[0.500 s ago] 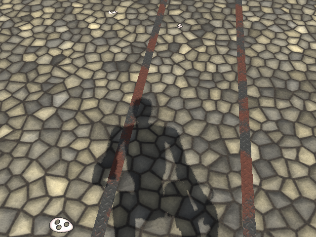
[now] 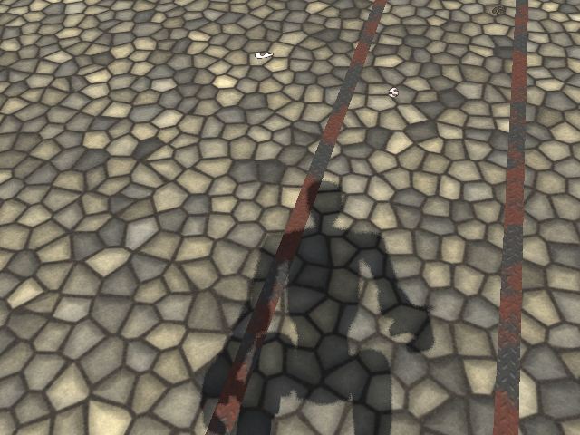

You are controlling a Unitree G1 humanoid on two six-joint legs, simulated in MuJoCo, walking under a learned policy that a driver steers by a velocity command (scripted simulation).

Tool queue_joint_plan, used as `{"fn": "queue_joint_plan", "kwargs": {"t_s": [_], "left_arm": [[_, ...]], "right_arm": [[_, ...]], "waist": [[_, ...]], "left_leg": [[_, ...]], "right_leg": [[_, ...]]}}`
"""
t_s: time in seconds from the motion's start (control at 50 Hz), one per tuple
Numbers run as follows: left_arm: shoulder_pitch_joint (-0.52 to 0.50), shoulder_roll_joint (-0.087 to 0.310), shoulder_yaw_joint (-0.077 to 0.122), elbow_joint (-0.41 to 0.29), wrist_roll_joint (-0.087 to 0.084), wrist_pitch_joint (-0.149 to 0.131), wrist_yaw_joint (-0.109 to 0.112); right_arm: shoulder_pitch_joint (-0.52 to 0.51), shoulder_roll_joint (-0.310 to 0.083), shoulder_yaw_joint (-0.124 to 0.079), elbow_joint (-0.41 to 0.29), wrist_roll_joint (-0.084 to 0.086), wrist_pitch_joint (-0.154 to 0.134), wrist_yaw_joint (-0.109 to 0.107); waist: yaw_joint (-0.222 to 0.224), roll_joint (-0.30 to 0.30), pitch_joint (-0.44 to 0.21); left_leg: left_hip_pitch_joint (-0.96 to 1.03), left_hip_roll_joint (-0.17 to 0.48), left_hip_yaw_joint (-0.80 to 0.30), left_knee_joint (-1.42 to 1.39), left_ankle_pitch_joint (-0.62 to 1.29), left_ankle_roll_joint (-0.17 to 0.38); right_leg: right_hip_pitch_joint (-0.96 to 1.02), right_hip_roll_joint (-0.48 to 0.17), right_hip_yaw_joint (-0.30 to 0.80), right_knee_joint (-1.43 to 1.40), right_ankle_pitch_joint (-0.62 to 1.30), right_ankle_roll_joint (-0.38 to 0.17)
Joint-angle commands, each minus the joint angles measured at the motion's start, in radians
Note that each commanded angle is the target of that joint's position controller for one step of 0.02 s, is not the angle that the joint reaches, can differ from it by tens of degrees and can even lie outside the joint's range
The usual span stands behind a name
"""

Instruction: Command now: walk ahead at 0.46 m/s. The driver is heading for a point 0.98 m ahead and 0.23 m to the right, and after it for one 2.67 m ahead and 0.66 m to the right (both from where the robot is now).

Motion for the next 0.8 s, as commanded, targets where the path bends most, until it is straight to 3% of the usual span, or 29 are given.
{"fn": "queue_joint_plan", "kwargs": {"t_s": [0.02, 0.06, 0.1, 0.14, 0.16, 0.18, 0.2, 0.22, 0.24, 0.26, 0.28, 0.3, 0.34, 0.4, 0.48, 0.58, 0.62, 0.64, 0.66, 0.68, 0.7, 0.72, 0.74, 0.76, 0.8], "left_arm": [[0.017, 0.16, 0.031, -0.031, -0.006, -0.005, 0.012], [0.035, 0.158, 0.03, -0.013, -0.004, 0.008, 0.017], [0.029, 0.165, 0.033, -0.003, -0.005, 0.02, 0.023], [-0.007, 0.174, 0.036, -0.005, -0.013, 0.027, 0.027], [-0.019, 0.165, 0.032, -0.012, -0.013, 0.03, 0.026], [-0.014, 0.137, 0.019, -0.04, 0.002, 0.026, 0.025], [0.148, 0.011, -0.017, -0.021, 0.007, 0.021, 0.018], [0.151, 0.093, 0.001, -0.01, -0.017, 0.018, 0.018], [0.045, 0.166, 0.026, -0.045, -0.041, 0.025, 0.023], [-0.02, 0.16, 0.029, -0.065, -0.04, 0.041, 0.034], [-0.037, 0.15, 0.037, -0.066, -0.027, 0.064, 0.044], [-0.015, 0.129, 0.041, -0.068, -0.02, 0.09, 0.051], [0.011, 0.092, 0.043, -0.079, -0.017, 0.121, 0.058], [-0.036, 0.098, 0.053, -0.121, -0.011, 0.136, 0.059], [-0.116, 0.109, 0.058, -0.169, -0.009, 0.142, 0.044], [-0.163, 0.122, 0.067, -0.208, -0.011, 0.148, 0.021], [-0.115, 0.121, 0.072, -0.2, -0.008, 0.148, 0.011], [-0.076, 0.143, 0.082, -0.188, -0.001, 0.148, 0.012], [-0.049, 0.215, 0.102, -0.192, 0.003, 0.146, 0.022], [-0.066, 0.335, 0.119, -0.226, 0.006, 0.146, 0.037], [-0.056, 0.307, 0.112, -0.234, 0.039, 0.117, 0.031], [-0.112, 0.291, 0.105, -0.244, 0.04, 0.091, 0.029], [-0.177, 0.274, 0.103, -0.26, 0.019, 0.077, 0.03], [-0.219, 0.236, 0.09, -0.274, 0.0, 0.075, 0.031], [-0.215, 0.205, 0.076, -0.28, -0.003, 0.077, 0.039]], "right_arm": [[-0.112, -0.031, 0.0, -0.075, 0.002, -0.015, 0.011], [-0.151, -0.024, 0.005, -0.091, -0.002, -0.023, 0.022], [-0.138, -0.039, 0.001, -0.096, -0.003, -0.03, 0.033], [-0.034, -0.087, -0.018, -0.07, -0.014, -0.039, 0.03], [0.081, -0.126, -0.035, -0.03, -0.024, -0.046, 0.024], [0.207, -0.198, -0.05, -0.005, -0.046, -0.05, 0.014], [0.238, -0.243, -0.054, -0.009, -0.051, -0.034, 0.008], [0.251, -0.19, -0.041, -0.033, -0.029, -0.018, 0.008], [0.168, -0.159, -0.032, -0.056, -0.02, -0.009, 0.002], [0.086, -0.126, -0.021, -0.067, -0.016, -0.003, -0.006], [0.035, -0.096, -0.011, -0.068, -0.017, 0.001, -0.011], [0.003, -0.087, -0.009, -0.064, -0.027, 0.002, -0.012], [-0.032, -0.1, -0.015, -0.06, -0.045, 0.005, -0.015], [-0.037, -0.13, -0.027, -0.052, -0.039, 0.009, -0.033], [-0.06, -0.161, -0.039, -0.053, -0.025, 0.032, -0.056], [-0.049, -0.191, -0.05, -0.041, -0.005, 0.065, -0.054], [-0.065, -0.189, -0.051, -0.039, 0.009, 0.079, -0.05], [-0.033, -0.164, -0.047, -0.024, 0.014, 0.086, -0.047], [-0.003, -0.116, -0.038, -0.017, 0.005, 0.093, -0.038], [-0.038, -0.083, -0.031, -0.074, -0.027, 0.086, -0.034], [-0.147, -0.113, -0.042, -0.1, -0.03, 0.078, -0.038], [-0.139, -0.128, -0.049, -0.101, -0.009, 0.079, -0.039], [-0.098, -0.134, -0.054, -0.076, -0.005, 0.08, -0.045], [-0.081, -0.151, -0.061, -0.058, -0.018, 0.082, -0.053], [-0.07, -0.14, -0.063, -0.057, -0.022, 0.077, -0.053]], "waist": [[0.001, -0.101, 0.091], [0.01, -0.107, 0.097], [-0.009, -0.131, 0.068], [-0.074, -0.147, 0.005], [-0.126, -0.123, -0.062], [-0.151, -0.037, -0.205], [-0.095, 0.215, -0.372], [-0.132, 0.162, -0.493], [-0.124, 0.101, -0.37], [-0.096, 0.045, -0.254], [-0.072, 0.027, -0.169], [-0.038, 0.056, -0.128], [-0.011, 0.082, -0.077], [-0.016, 0.079, -0.075], [-0.031, 0.068, -0.083], [-0.042, 0.07, -0.074], [-0.007, 0.061, -0.078], [0.003, 0.03, -0.076], [-0.008, -0.142, -0.041], [-0.048, -0.389, 0.005], [0.009, -0.272, -0.037], [-0.032, -0.219, -0.04], [-0.063, -0.177, -0.045], [-0.07, -0.159, -0.057], [-0.079, -0.159, -0.085]], "left_leg": [[0.008, -0.029, 0.03, -0.13, 0.069, 0.002], [0.048, -0.056, 0.047, -0.188, 0.053, 0.01], [0.107, -0.074, 0.042, -0.22, 0.016, 0.033], [0.263, -0.116, 0.048, -0.28, 0.005, 0.062], [0.426, -0.124, 0.063, -0.335, 0.141, 0.081], [0.719, 0.027, -0.055, -0.243, 0.566, 0.127], [1.088, 0.325, -0.347, -0.19, 0.869, 0.312], [1.066, 0.335, -0.432, -0.239, 0.702, 0.328], [0.932, 0.289, -0.321, -0.289, 0.533, 0.282], [0.787, 0.24, -0.241, -0.34, 0.366, 0.241], [0.636, 0.214, -0.183, -0.395, 0.229, 0.227], [0.504, 0.187, -0.134, -0.445, 0.114, 0.211], [0.37, 0.164, -0.058, -0.516, -0.013, 0.223], [0.379, 0.187, -0.01, -0.551, -0.075, 0.24], [0.412, 0.204, 0.043, -0.568, -0.172, 0.225], [0.491, 0.227, 0.079, -0.522, -0.208, 0.188], [0.491, 0.206, 0.116, -0.445, -0.231, 0.139], [0.458, 0.169, 0.147, -0.363, -0.257, 0.085], [0.329, 0.073, 0.239, -0.135, -0.356, -0.005], [0.017, -0.094, 0.254, 0.128, -0.681, -0.099], [0.004, -0.111, 0.063, 0.312, -0.699, -0.084], [-0.013, -0.104, 0.014, 0.366, -0.602, -0.063], [-0.012, -0.093, -0.006, 0.369, -0.514, -0.051], [-0.008, -0.087, -0.014, 0.368, -0.463, -0.049], [0.042, -0.105, -0.013, 0.395, -0.395, -0.055]], "right_leg": [[-0.026, -0.261, 0.112, -0.073, 0.257, -0.134], [0.005, -0.266, 0.09, -0.01, 0.398, -0.122], [0.046, -0.283, 0.094, 0.065, 0.509, -0.101], [0.064, -0.264, 0.121, 0.19, 0.633, -0.067], [0.041, -0.207, 0.107, 0.326, 0.649, -0.036], [-0.126, -0.137, 0.078, 0.557, 0.382, 0.007], [-0.476, 0.008, 0.053, 0.949, -0.411, 0.074], [-0.514, -0.001, 0.203, 1.11, -0.551, 0.079], [-0.581, -0.048, 0.19, 1.138, -0.496, 0.078], [-0.602, -0.091, 0.149, 1.098, -0.426, 0.086], [-0.573, -0.121, 0.136, 1.063, -0.367, 0.098], [-0.49, -0.145, 0.131, 1.026, -0.321, 0.1], [-0.421, -0.136, 0.093, 0.98, -0.273, 0.098], [-0.443, -0.152, 0.084, 0.881, -0.204, 0.091], [-0.413, -0.16, 0.055, 0.744, -0.138, 0.083], [-0.342, -0.131, -0.001, 0.559, -0.168, 0.05], [-0.243, -0.1, -0.039, 0.383, -0.079, 0.012], [-0.172, -0.081, -0.021, 0.289, -0.022, -0.022], [-0.099, -0.203, 0.186, 0.145, 0.141, -0.088], [-0.025, -0.423, 0.539, 0.118, 0.357, -0.25], [-0.102, -0.435, 0.558, 0.094, 0.316, -0.305], [-0.103, -0.384, 0.468, 0.093, 0.287, -0.256], [-0.103, -0.336, 0.402, 0.109, 0.26, -0.193], [-0.1, -0.316, 0.371, 0.118, 0.258, -0.157], [-0.115, -0.288, 0.345, 0.128, 0.322, -0.156]]}}
Keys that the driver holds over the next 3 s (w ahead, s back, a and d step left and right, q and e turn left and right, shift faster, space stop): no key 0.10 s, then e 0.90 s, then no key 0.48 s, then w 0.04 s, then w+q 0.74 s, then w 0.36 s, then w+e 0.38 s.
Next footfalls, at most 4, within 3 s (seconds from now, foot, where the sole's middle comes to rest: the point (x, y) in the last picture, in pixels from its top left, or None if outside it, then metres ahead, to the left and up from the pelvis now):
0.16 left None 0.29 0.14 -0.79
0.66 right None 0.18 -0.09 -0.79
1.14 left None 0.28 0.11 -0.79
1.46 right None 0.12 -0.10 -0.79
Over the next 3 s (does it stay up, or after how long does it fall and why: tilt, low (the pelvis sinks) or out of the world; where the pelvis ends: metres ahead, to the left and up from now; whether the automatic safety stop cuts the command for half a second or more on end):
stays up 0.85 -0.06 -0.01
